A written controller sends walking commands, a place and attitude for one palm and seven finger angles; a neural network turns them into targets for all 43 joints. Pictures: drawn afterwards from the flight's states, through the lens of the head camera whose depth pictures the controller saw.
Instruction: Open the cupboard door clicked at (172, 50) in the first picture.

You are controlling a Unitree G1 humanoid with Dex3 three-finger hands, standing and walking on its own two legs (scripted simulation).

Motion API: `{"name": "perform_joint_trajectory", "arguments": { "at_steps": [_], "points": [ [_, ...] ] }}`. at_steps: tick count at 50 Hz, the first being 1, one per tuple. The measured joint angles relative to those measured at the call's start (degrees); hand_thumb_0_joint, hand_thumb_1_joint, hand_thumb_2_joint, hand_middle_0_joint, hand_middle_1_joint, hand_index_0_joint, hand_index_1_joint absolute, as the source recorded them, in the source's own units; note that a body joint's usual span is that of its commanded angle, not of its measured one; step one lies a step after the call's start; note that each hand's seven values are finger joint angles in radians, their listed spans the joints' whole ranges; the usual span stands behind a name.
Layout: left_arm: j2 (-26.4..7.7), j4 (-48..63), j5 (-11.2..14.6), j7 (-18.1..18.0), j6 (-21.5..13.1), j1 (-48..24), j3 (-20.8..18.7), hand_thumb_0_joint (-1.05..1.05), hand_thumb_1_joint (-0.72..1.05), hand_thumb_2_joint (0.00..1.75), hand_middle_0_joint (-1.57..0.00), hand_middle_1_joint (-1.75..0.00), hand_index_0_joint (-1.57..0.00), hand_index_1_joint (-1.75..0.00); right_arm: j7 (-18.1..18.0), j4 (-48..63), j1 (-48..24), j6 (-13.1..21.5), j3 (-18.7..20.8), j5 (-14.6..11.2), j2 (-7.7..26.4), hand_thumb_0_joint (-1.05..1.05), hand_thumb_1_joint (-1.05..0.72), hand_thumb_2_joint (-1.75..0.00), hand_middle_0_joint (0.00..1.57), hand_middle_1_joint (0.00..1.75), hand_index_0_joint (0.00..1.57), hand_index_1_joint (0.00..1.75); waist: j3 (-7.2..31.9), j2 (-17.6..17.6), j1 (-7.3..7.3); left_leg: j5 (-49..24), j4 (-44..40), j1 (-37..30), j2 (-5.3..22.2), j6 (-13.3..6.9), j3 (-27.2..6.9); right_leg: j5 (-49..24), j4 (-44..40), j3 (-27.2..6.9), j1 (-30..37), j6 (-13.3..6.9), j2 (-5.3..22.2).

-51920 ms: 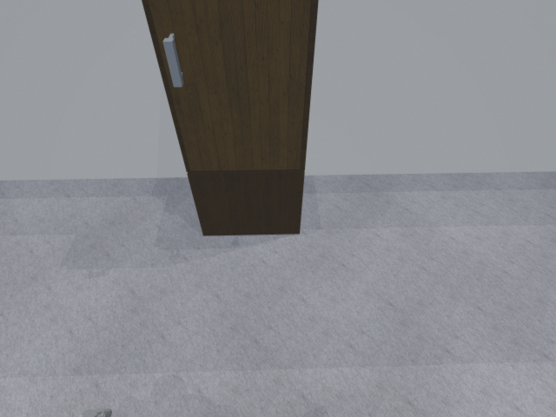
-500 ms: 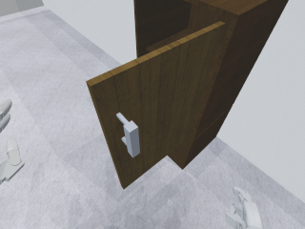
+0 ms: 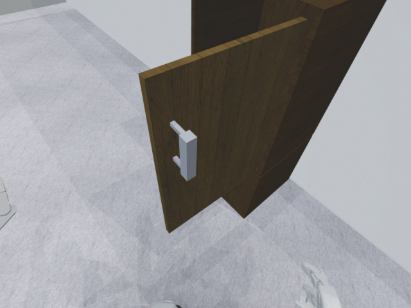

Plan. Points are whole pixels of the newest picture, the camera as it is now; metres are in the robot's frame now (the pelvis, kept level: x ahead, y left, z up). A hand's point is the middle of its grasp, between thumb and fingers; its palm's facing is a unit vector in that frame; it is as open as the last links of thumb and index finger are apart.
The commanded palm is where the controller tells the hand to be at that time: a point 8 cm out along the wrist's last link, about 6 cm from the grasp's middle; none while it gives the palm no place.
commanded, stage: step back with the hand held close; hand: left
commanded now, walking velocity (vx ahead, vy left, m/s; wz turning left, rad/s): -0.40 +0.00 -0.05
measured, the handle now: (182, 150) +0.40 +0.08 +0.09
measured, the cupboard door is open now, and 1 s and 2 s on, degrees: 87 87 87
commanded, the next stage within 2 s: stop stepping back and stand still in 0.30 s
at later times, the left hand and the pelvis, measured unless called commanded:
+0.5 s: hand out of the picture +0.09 +0.25 +0.18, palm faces +0.34 -0.81 -0.48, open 7.4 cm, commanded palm +0.02 +0.29 +0.19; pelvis -0.13 +0.00 +0.01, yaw -2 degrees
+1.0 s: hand out of the picture +0.01 +0.24 +0.18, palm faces +0.37 -0.78 -0.51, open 7.4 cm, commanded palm -0.05 +0.29 +0.19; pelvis -0.20 -0.01 +0.00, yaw -2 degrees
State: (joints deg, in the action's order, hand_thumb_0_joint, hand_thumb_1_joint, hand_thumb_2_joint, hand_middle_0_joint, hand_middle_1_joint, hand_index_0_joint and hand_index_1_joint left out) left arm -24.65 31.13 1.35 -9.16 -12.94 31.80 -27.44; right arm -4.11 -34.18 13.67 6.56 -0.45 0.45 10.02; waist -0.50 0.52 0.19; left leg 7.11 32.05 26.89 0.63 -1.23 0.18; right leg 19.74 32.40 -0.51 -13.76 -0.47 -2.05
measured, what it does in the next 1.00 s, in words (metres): walks backwards: left foot, then right foot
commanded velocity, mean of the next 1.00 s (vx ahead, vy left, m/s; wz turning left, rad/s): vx -0.01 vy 0.02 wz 0.00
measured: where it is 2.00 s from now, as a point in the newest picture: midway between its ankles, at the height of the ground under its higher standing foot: outside the picture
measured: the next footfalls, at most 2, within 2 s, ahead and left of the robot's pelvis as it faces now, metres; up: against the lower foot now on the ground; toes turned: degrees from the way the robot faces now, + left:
left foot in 0.18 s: +0.06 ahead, +0.10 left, +0.00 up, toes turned -1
right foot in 0.54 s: -0.16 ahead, -0.09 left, +0.00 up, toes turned +1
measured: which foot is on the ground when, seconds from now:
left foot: down 0.00-0.06, up 0.08-0.16, down 0.18-0.52, up 0.54-0.72, down 0.74-0.98, up 1.00-1.00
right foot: down 0.00-0.24, up 0.26-0.52, down 0.54-1.00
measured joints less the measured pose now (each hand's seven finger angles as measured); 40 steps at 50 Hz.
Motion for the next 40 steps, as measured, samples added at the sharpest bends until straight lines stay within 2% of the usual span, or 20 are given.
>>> {"name": "perform_joint_trajectory", "arguments": {
  "at_steps": [2,4,7,9,11,12,14,16,20,23,25,26,27,29,31,32,34,37,38,40],
  "points": [
    [1.5,-0.3,0.4,0.3,-0.4,-0.6,1.2,0.01,0.89,0.9,-0.21,-0.3,-0.21,-0.3,0.3,-0.8,-2.7,-0.1,0.0,0.2,0.6,0.01,-0.9,-0.9,0.2,0.3,0.2,0.3,-1.6,-1.4,0.81,-1.5,-1.3,0.4,1.4,0.4,0.4,-0.1,-1.9,-0.6,-0.5,-0.2,-1.2],
    [1.8,-0.4,0.7,0.9,0.1,-1.1,3.1,0.01,0.89,0.9,-0.21,-0.3,-0.21,-0.3,0.3,-1.3,-4.5,-0.5,0.3,-0.3,1.1,0.01,-0.9,-0.9,0.2,0.3,0.2,0.3,-2.9,-2.3,0.9,-2.4,-2.0,0.1,1.9,0.7,0.4,-2.5,-2.1,-0.6,-0.8,0.1,-1.7],
    [0.7,-0.1,0.7,1.8,0.9,0.0,4.9,0.01,0.88,0.9,-0.21,-0.3,-0.21,-0.3,-0.2,-1.5,-5.1,-1.6,0.8,-0.9,1.4,0.01,-0.9,-0.9,0.2,0.3,0.2,0.3,-1.8,-2.0,0.41,4.8,4.1,-0.9,0.8,1.3,-0.3,-3.2,-1.9,-0.9,-1.6,0.1,-1.4],
    [-0.1,0.5,0.5,2.2,1.2,0.9,4.8,0.01,0.88,0.9,-0.22,-0.3,-0.22,-0.3,-0.6,-1.1,-5.0,-2.4,1.0,-0.8,1.7,0.01,-0.9,-0.9,0.2,0.3,0.2,0.3,-0.5,-1.6,-0.17,7.3,4.0,-3.4,0.3,1.4,-0.5,-3.5,-2.0,-0.8,-2.5,0.3,-1.2],
    [-1.5,0.5,0.4,2.2,1.4,0.0,3.8,0.01,0.88,0.9,-0.22,-0.3,-0.22,-0.3,-1.3,-0.8,-5.8,-3.0,1.2,-0.9,1.5,0.01,-0.9,-0.9,0.2,0.3,0.2,0.29,-1.2,0.2,-0.49,5.3,0.2,-4.5,-1.0,-1.4,0.1,-4.4,-1.6,-1.1,-3.4,0.9,0.1],
    [-2.2,0.4,0.6,2.2,1.5,-0.6,3.0,0.01,0.88,0.9,-0.22,-0.3,-0.22,-0.3,-1.4,-0.6,-6.4,-3.2,1.2,-0.8,1.3,0.01,-0.9,-0.9,0.2,0.3,0.2,0.29,-2.0,1.1,-0.21,3.2,-1.4,-5.0,-1.3,-1.5,0.6,-5.4,-0.3,-1.2,-4.3,1.1,0.5],
    [-3.1,0.3,1.1,2.1,1.6,-0.9,1.8,0.01,0.88,0.9,-0.22,-0.3,-0.22,-0.3,-0.9,0.2,-6.9,-2.6,1.4,-0.2,1.0,0.01,-0.9,-0.9,0.2,0.3,0.2,0.29,-2.8,1.4,0.17,0.6,-4.5,-5.7,-1.0,-1.3,1.2,1.9,8.2,-2.0,-7.2,1.1,-0.3],
    [-2.9,0.6,1.5,1.8,1.5,-0.7,1.7,0.01,0.88,0.9,-0.22,-0.3,-0.22,-0.3,-0.2,0.8,-6.8,-1.1,1.5,-0.1,0.8,0.01,-0.9,-0.9,0.2,0.3,0.2,0.29,-3.0,0.4,0.31,-1.5,-6.9,-6.0,-0.1,-1.3,0.9,6.2,16.0,-1.9,-8.9,1.1,-1.6],
    [-1.6,1.8,1.8,1.0,2.6,0.3,2.5,0.01,0.89,0.9,-0.22,-0.3,-0.22,-0.3,0.9,0.8,-6.3,0.5,1.1,-0.2,0.3,0.01,-0.9,-0.9,0.2,0.3,0.2,0.29,-2.3,-0.6,0.61,-5.7,-11.0,-5.9,1.5,-1.0,0.8,7.7,20.8,-0.4,-8.1,1.6,-1.6],
    [-1.3,1.7,2.1,0.7,3.8,0.5,3.2,0.01,0.89,0.9,-0.21,-0.3,-0.21,-0.3,1.0,0.5,-5.5,0.4,0.4,-0.2,-0.2,0.01,-0.9,-0.9,0.2,0.3,0.2,0.3,-1.3,-0.8,0.42,-8.8,-13.8,-4.9,2.0,-0.5,0.4,9.1,16.0,1.2,-4.0,0.8,-0.9],
    [-1.7,1.6,2.3,0.5,4.6,1.0,3.2,0.01,0.89,0.9,-0.21,-0.3,-0.21,-0.3,0.9,0.8,-4.5,0.1,0.0,-0.3,-0.6,0.01,-0.9,-0.9,0.2,0.3,0.2,0.3,-0.5,-0.4,-0.08,-8.6,-14.1,-3.3,1.6,0.2,0.1,9.4,6.1,2.8,1.2,-0.3,-0.3],
    [-2.4,2.0,2.4,0.5,4.9,1.6,2.7,0.01,0.89,0.9,-0.21,-0.3,-0.21,-0.3,0.9,1.2,-4.0,-0.1,-0.3,-0.3,-0.9,0.01,-0.9,-0.9,0.2,0.3,0.2,0.3,-0.1,0.8,-0.15,-6.3,-12.7,-1.6,0.7,0.7,0.7,8.5,-0.7,2.9,4.0,-1.2,0.5],
    [-3.1,2.7,2.4,0.6,4.7,2.4,1.8,0.01,0.89,0.9,-0.21,-0.3,-0.21,-0.3,1.0,1.5,-3.9,-0.3,-0.6,-0.3,-0.9,0.01,-0.9,-0.9,0.2,0.3,0.2,0.3,0.2,2.3,0.37,-1.5,-8.7,1.1,-0.2,1.5,1.6,5.7,-6.1,1.6,5.2,-2.3,1.7],
    [-1.4,2.7,2.3,1.1,4.2,2.5,3.0,0.01,0.89,0.9,-0.22,-0.3,-0.21,-0.3,1.0,-0.5,-4.0,-0.9,-0.6,0.1,0.7,0.01,-0.9,-0.9,0.2,0.3,0.2,0.3,-0.4,0.3,1.08,5.6,5.6,5.3,-0.1,2.4,-0.4,-0.3,-5.3,1.6,3.8,-1.7,0.7],
    [-0.4,1.9,2.3,1.6,3.9,2.7,4.1,0.01,0.88,0.9,-0.22,-0.3,-0.22,-0.3,0.8,-2.8,-1.8,-1.5,-0.3,-0.5,1.3,0.01,-0.9,-0.9,0.2,0.3,0.2,0.3,1.0,0.2,1.44,7.2,16.6,6.2,-0.9,2.8,-0.5,-1.1,-5.4,1.6,4.1,-0.8,1.1],
    [0.1,1.0,2.1,1.6,3.5,2.7,4.2,0.01,0.88,0.9,-0.22,-0.3,-0.22,-0.3,0.4,-3.7,-0.5,-1.7,-0.2,-0.7,1.5,0.01,-0.9,-0.9,0.2,0.3,0.2,0.3,1.9,0.6,1.52,7.5,18.1,4.9,-0.9,2.6,0.1,-1.3,-5.9,1.5,4.4,-0.5,1.4],
    [1.1,-1.5,1.4,1.2,2.9,2.0,4.3,0.01,0.88,0.9,-0.22,-0.3,-0.22,-0.3,-0.5,-4.8,1.9,-1.5,0.0,-0.8,2.0,0.01,-0.9,-0.9,0.2,0.3,0.2,0.3,3.3,1.2,1.3,8.8,13.5,-0.3,-0.4,1.6,1.6,-1.4,-6.3,1.3,4.9,-0.1,2.2],
    [2.6,-4.7,0.6,0.4,2.8,-0.8,4.8,0.01,0.88,0.9,-0.22,-0.3,-0.22,-0.3,-1.7,-4.9,4.7,-0.1,0.8,-0.7,4.0,0.01,-0.9,-0.9,0.2,0.3,0.2,0.3,4.4,-0.3,0.11,9.8,-0.3,-10.0,1.2,-0.2,2.1,0.0,-3.6,2.9,4.1,0.5,2.2],
    [2.9,-5.6,0.5,0.3,2.7,-2.2,4.8,0.01,0.88,0.9,-0.22,-0.3,-0.22,-0.3,-1.9,-5.4,4.6,0.2,1.2,-0.7,4.2,0.01,-0.9,-0.9,0.2,0.3,0.2,0.3,4.0,0.0,-0.5,9.2,-1.5,-10.6,0.7,-0.1,1.9,0.9,-1.7,3.3,3.4,0.7,2.9],
    [2.9,-6.6,0.4,0.0,2.9,-3.7,4.2,0.01,0.88,0.9,-0.22,-0.3,-0.21,-0.3,-2.0,-5.6,3.6,0.4,1.4,-0.7,3.9,0.01,-0.9,-0.9,0.2,0.3,0.2,0.29,2.4,1.4,-0.6,8.0,-0.8,-10.7,-0.4,0.0,3.0,0.9,1.6,2.1,2.1,0.7,4.0]
  ]
}}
